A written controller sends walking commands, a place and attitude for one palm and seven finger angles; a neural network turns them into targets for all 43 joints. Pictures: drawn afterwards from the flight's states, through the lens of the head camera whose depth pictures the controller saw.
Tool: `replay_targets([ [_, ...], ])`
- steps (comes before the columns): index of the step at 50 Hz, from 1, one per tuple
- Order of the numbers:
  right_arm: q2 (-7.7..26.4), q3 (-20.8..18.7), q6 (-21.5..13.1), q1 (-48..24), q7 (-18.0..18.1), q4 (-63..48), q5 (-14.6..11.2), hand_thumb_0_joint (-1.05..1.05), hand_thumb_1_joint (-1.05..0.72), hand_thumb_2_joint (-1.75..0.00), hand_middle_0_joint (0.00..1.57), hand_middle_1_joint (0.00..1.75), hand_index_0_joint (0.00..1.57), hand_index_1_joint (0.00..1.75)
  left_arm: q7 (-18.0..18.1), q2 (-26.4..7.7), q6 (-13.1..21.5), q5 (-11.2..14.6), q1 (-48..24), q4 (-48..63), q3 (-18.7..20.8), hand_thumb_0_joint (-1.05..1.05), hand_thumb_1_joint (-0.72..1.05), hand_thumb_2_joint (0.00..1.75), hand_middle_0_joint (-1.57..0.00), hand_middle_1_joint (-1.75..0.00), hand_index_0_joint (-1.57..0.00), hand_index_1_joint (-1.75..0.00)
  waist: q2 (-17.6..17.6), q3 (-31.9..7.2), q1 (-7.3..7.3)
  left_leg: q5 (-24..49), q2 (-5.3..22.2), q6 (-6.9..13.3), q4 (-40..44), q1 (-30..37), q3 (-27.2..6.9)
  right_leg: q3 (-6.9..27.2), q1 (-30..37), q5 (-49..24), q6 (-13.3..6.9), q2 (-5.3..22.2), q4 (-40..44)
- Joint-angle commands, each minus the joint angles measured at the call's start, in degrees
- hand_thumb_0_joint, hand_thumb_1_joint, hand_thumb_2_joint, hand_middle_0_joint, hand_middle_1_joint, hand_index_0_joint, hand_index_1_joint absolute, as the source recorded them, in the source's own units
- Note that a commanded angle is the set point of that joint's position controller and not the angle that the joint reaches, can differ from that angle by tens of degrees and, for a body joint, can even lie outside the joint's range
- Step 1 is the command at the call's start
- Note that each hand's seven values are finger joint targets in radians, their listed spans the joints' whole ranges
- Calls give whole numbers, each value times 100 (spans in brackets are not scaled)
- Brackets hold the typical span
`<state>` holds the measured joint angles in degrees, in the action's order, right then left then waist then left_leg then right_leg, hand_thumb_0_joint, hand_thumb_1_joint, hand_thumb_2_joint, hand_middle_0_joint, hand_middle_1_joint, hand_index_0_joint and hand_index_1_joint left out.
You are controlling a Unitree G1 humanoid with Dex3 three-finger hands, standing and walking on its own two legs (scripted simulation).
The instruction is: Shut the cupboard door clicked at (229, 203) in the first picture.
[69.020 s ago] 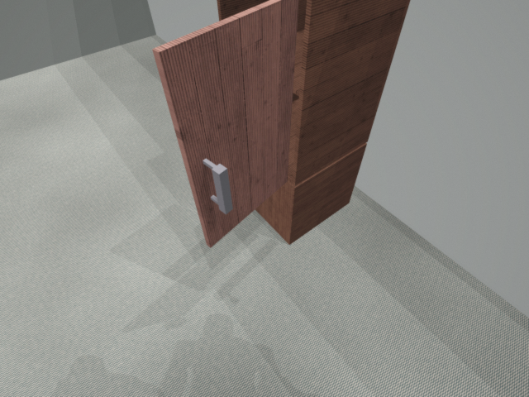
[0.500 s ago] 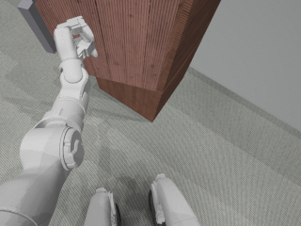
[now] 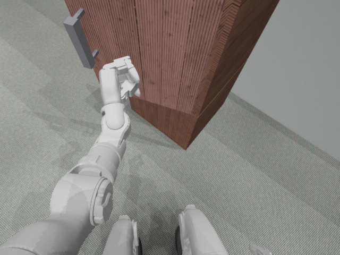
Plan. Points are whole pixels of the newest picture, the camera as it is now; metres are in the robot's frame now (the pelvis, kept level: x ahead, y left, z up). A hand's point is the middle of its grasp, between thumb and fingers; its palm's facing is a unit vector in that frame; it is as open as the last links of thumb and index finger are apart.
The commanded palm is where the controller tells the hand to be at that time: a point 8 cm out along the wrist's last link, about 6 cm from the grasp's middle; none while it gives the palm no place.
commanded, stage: draw the hand back to the body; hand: left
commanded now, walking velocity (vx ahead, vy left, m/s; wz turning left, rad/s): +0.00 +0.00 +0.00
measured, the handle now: (85, 40) +0.66 +0.15 +0.03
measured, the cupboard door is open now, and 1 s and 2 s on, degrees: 21 21 21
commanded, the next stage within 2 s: step back with the hand held close in 1.58 s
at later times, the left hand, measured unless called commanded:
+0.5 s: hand (74, 108) +0.38 +0.12 +0.14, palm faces +0.05 -1.00 -0.03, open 3.1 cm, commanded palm +0.34 +0.18 +0.15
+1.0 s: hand out of the picture +0.27 +0.24 +0.23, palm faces +0.30 -0.90 -0.32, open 4.5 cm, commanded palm +0.22 +0.28 +0.26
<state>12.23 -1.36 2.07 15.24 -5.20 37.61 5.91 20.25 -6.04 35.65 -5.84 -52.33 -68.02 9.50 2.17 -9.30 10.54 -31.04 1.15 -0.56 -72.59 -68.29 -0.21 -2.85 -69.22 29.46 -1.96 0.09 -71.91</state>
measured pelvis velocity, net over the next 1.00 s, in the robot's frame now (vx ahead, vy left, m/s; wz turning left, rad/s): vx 0.04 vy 0.02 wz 0.01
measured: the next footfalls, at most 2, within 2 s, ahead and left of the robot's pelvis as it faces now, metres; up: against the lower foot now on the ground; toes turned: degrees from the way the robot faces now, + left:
none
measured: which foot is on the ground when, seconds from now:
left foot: down 0.00-1.00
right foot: down 0.00-1.00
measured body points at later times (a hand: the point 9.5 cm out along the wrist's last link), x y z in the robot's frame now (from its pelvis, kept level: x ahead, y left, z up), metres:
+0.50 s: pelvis +0.02 +0.00 +0.07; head +0.07 -0.01 +0.52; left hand +0.37 +0.17 +0.15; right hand +0.12 -0.26 -0.04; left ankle +0.02 +0.13 -0.62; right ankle +0.03 -0.10 -0.62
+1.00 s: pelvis +0.04 +0.02 +0.12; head +0.03 -0.01 +0.57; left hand +0.25 +0.28 +0.25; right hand +0.24 -0.18 +0.04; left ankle +0.02 +0.13 -0.62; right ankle +0.03 -0.10 -0.62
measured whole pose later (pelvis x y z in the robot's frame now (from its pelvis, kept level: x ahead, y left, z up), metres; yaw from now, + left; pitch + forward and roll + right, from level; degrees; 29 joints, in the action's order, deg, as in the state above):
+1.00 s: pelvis +0.04 +0.02 +0.12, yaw +1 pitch -3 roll +0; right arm 11.5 3.9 -0.8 10.2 4.4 32.3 -1.1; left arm 4.9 -16.9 2.2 3.0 17.1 10.6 8.6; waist 3.7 -0.4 -3.1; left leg -15.9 -0.4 0.7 -25.6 -7.1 0.3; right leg -2.3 -7.7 14.7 -0.2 0.5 -25.1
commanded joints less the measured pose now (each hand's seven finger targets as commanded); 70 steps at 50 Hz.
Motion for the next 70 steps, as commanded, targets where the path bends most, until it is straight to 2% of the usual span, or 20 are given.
replay_targets([
  [1,906,-284,-49,1095,101,-263,-13,0,-90,-90,20,30,20,30,-20,-1035,297,27,-2332,1002,395,0,90,90,-130,-150,-130,-150,-95,-3023,71,1260,-229,172,752,1224,45,338,2323,-1946,150,-78,1066],
  [3,871,-291,-28,1043,107,-481,-75,0,-90,-90,20,30,20,30,-184,-1114,283,164,-1775,1623,487,0,90,90,-130,-150,-130,-150,72,-3582,-245,1674,-231,137,937,1718,101,329,2851,-2378,113,-89,1094],
  [5,847,-278,11,1053,122,-662,-162,0,-90,-90,20,30,20,30,-403,-1033,165,336,-1090,2141,421,0,90,90,-130,-150,-130,-150,30,-3714,-419,2016,-220,124,1131,2002,136,325,3286,-2798,104,-110,1201],
  [9,843,-282,21,1015,239,-890,-368,0,-90,-90,20,30,20,30,-813,-775,-262,717,-36,3292,52,0,90,90,-130,-150,-130,-150,-630,-3223,-463,1846,-203,189,1624,2194,218,398,4071,-2900,148,-133,1820],
  [13,842,-263,-100,780,413,-892,-513,0,-90,-90,20,30,20,30,-1101,-678,-450,1046,536,4206,-169,0,90,90,-130,-150,-130,-150,-804,-2297,-456,1437,-195,226,2077,2585,244,387,4100,-2287,208,-110,2436],
  [15,817,-239,-188,670,483,-857,-545,0,-90,-90,20,30,20,30,-1241,-598,-408,1065,710,4602,-386,0,90,90,-130,-150,-130,-150,-397,-2000,-470,1484,-176,219,2250,2995,229,322,3970,-2211,178,-103,2543],
  [18,832,-209,-268,475,516,-872,-583,0,-90,-90,20,30,20,30,-1439,-568,-530,1097,1361,4573,-512,0,90,90,-130,-150,-130,-150,-342,-1403,-543,1285,-164,205,2528,3247,187,245,3809,-1790,158,-87,2782],
  [20,815,-174,-310,329,534,-979,-635,0,-90,-90,20,30,20,30,-1549,-619,-653,1158,1782,4847,-504,0,90,90,-130,-150,-130,-150,66,-1332,-707,1370,-173,178,2750,3589,180,184,3916,-1770,102,-92,2869],
  [24,810,-104,-366,16,596,-1264,-727,0,-90,-90,20,30,20,30,-1764,-864,-1005,1406,2666,5497,-304,0,90,90,-119,-138,-119,-138,-211,-1087,-920,1554,-179,191,3080,3791,181,190,4450,-1920,106,-69,3122],
  [25,791,-92,-393,-101,609,-1298,-749,0,-90,-90,20,30,20,30,-1813,-899,-1058,1427,2740,5763,-293,0,90,90,-116,-135,-116,-135,-151,-1070,-941,1619,-163,183,3153,3910,172,167,4500,-1991,104,-65,3133],
  [26,687,-150,-135,-225,714,-1385,-812,0,-90,-90,20,30,20,30,-1697,-1407,-1446,872,3004,5887,-608,0,90,90,-113,-132,-113,-132,-305,-1294,-936,1740,-184,193,3472,4260,234,445,4993,-2036,103,39,3405],
  [29,629,-53,-8,-533,917,-1613,-853,0,-90,-90,20,30,20,30,-1588,-1383,-2006,899,3457,6839,-596,0,90,90,-105,-123,-105,-123,29,-917,-959,2085,-150,220,3811,4788,209,309,5301,-2349,77,58,3737],
  [33,587,89,-56,-814,1069,-1617,-830,0,-90,-90,20,30,20,30,-1512,-1433,-2456,897,3918,7227,-505,0,90,90,-94,-111,-94,-111,-237,-230,-1011,2081,-94,218,4309,5270,138,177,5458,-2198,97,18,4189],
  [39,573,206,-291,-967,1095,-1531,-771,0,-90,-90,20,30,20,30,-1502,-1599,-2850,920,5073,8043,-203,0,90,90,-78,-93,-78,-93,-113,12,-1161,2753,-57,197,4797,5908,114,70,6064,-2723,95,15,4642],
  [51,527,221,-742,-1111,993,-1313,-640,0,-90,-90,20,30,20,30,-1381,-2164,-2935,900,6401,9755,873,0,90,90,-45,-57,-45,-57,326,196,-1328,3415,-24,93,5111,6265,91,-12,6534,-2987,119,31,4948],
  [53,527,190,-811,-1122,981,-1288,-634,0,-90,-90,20,30,20,30,-1349,-2293,-2908,910,6691,9926,1132,0,90,90,-39,-51,-39,-51,128,222,-1366,3465,-21,96,5103,6237,82,-30,6549,-3012,131,17,4943],
  [60,550,100,-967,-1145,983,-1176,-658,0,-90,-90,20,30,20,30,-1305,-2675,-2785,998,7404,10190,1961,0,90,90,-20,-30,-20,-30,218,543,-1459,3064,-14,110,5150,6040,140,3,6461,-2671,157,56,5034],
  [62,584,82,-998,-1104,983,-1104,-660,0,-90,-90,20,30,20,30,-1340,-2256,-2790,980,7399,9865,1570,0,90,90,-20,-30,-20,-30,16,814,-1360,2809,-8,136,5184,6015,154,-5,6207,-2398,182,44,5108],
  [64,662,43,-1034,-1072,1004,-1053,-651,0,-90,-90,20,30,20,30,-1347,-2204,-2788,961,7313,9737,1469,0,90,90,-20,-30,-20,-30,-140,931,-1333,2690,1,166,5227,6019,130,-12,6131,-2247,187,51,5163],
  [70,632,46,-1147,-1144,1061,-1068,-646,0,-90,-90,20,30,20,30,-1282,-2513,-2675,915,7031,10156,1677,0,90,90,-20,-30,-20,-30,244,493,-1426,2498,-60,194,5249,6121,117,65,6355,-2029,158,84,5122],
])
